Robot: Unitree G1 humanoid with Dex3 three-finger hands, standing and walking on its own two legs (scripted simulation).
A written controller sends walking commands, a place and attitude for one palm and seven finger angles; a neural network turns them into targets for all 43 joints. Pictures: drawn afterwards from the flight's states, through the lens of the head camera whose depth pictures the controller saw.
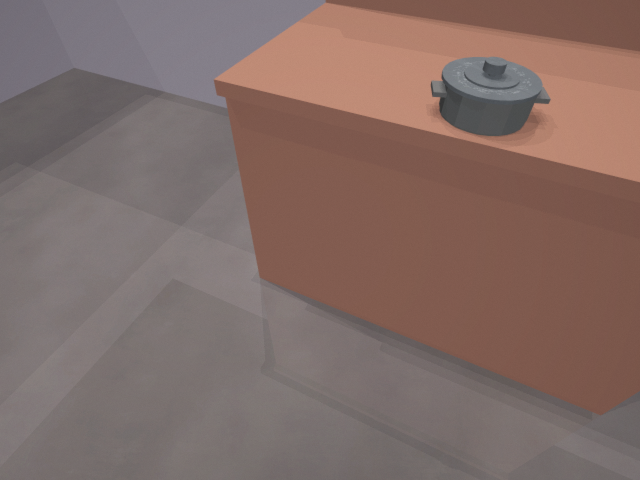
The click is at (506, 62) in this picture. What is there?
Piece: lid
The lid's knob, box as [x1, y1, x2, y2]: [483, 57, 507, 74]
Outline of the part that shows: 486,58 483,66 483,70 485,72 491,74 503,73 507,62 504,59 499,57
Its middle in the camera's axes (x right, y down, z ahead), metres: +0.34 -0.34 +0.75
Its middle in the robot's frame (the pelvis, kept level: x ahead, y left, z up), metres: +0.82 -0.30 +0.15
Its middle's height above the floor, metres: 0.93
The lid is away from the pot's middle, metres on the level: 0.00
